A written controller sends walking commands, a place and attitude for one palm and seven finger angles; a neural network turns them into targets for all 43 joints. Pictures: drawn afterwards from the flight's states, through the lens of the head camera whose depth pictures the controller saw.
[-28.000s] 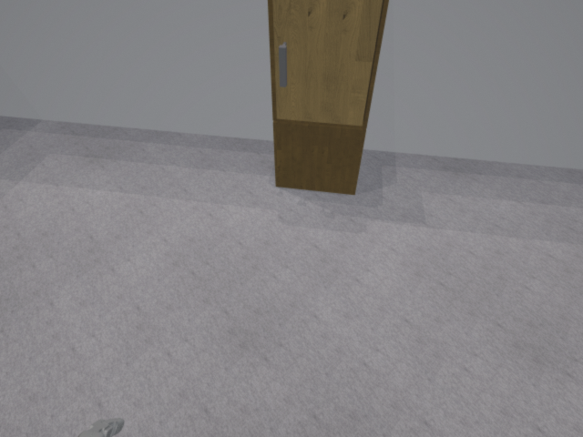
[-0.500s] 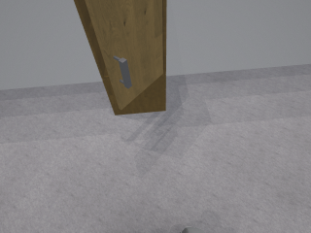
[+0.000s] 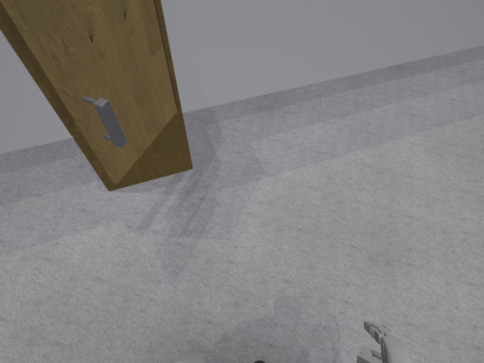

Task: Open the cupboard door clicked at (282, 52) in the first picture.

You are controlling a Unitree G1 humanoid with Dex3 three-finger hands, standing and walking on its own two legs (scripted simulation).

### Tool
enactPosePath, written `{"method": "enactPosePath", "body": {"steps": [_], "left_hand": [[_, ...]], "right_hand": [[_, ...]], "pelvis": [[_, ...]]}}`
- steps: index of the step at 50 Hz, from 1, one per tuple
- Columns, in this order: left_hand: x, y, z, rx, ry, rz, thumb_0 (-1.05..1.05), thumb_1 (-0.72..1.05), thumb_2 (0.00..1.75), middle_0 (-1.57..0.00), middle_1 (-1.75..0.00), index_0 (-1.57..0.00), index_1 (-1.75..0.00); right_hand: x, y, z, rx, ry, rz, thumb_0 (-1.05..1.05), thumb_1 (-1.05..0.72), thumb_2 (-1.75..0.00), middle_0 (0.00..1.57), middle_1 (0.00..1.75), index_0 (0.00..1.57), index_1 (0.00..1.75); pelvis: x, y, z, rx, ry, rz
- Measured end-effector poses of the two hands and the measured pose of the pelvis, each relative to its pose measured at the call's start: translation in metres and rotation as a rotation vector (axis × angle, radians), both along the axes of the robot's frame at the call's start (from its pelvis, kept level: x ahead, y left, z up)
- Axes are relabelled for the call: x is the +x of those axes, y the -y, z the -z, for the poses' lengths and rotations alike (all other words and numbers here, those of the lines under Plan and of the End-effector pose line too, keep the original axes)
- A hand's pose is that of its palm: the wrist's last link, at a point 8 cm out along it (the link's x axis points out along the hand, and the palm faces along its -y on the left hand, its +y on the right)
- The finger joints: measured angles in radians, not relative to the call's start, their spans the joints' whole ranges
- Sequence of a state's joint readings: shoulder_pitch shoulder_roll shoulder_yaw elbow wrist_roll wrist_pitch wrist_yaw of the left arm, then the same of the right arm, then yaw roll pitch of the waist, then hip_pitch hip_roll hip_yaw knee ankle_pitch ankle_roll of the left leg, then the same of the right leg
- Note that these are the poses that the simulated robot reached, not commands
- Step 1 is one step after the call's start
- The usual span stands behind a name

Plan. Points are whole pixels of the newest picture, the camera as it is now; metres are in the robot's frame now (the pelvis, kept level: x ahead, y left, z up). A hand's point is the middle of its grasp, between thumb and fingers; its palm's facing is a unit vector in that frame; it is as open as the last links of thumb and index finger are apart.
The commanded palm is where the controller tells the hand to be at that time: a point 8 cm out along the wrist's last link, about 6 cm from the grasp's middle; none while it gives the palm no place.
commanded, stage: walk to a spot facing it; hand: left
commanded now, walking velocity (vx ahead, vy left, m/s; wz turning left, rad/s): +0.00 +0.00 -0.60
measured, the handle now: (104, 122) +0.63 +0.43 -0.09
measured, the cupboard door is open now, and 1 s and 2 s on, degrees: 46 46 46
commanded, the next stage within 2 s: none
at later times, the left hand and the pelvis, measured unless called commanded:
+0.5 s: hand (171, 327) +0.18 +0.16 -0.16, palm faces -0.32 -0.92 -0.25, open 7.4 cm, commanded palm none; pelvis +0.03 -0.02 -0.01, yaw -19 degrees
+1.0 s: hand (266, 227) +0.41 -0.01 -0.15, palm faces -0.65 -0.73 -0.18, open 7.4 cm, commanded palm none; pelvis +0.17 -0.07 +0.00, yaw -36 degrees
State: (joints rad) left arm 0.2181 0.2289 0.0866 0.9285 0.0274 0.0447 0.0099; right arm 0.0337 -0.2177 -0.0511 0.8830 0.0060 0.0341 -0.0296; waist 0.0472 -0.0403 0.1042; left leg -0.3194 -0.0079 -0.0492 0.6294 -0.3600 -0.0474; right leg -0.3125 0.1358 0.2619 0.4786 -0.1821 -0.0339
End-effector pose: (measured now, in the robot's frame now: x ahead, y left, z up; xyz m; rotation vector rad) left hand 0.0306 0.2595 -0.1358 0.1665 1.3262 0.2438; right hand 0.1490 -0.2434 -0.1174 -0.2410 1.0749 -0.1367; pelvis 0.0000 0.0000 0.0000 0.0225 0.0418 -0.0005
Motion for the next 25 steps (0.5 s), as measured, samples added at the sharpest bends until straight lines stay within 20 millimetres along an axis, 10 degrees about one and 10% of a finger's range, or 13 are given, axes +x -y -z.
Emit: {"method": "enactPosePath", "body": {"steps": [9,18,25], "left_hand": [[0.074,-0.024,-0.001,-0.007,0.095,0.137,0.01,0.91,0.90,-0.20,-0.30,-0.20,-0.29],[0.149,0.024,-0.001,0.013,0.167,0.367,0.01,0.91,0.90,-0.20,-0.30,-0.20,-0.29],[0.158,0.055,-0.003,-0.027,0.121,0.448,0.01,0.91,0.90,-0.20,-0.30,-0.20,-0.30]], "right_hand": [[-0.076,0.000,-0.001,-0.048,-0.130,0.076,0.00,-0.91,-0.90,0.21,0.30,0.20,0.30],[-0.156,0.037,0.029,-0.003,-0.221,0.294,0.01,-0.91,-0.90,0.21,0.30,0.20,0.30],[-0.154,0.052,0.011,-0.004,-0.194,0.391,0.01,-0.91,-0.90,0.20,0.30,0.20,0.30]], "pelvis": [[0.004,-0.010,-0.001,-0.051,0.011,0.087],[0.015,0.013,0.019,-0.042,0.023,0.232],[0.031,0.016,0.006,-0.027,0.036,0.323]]}}
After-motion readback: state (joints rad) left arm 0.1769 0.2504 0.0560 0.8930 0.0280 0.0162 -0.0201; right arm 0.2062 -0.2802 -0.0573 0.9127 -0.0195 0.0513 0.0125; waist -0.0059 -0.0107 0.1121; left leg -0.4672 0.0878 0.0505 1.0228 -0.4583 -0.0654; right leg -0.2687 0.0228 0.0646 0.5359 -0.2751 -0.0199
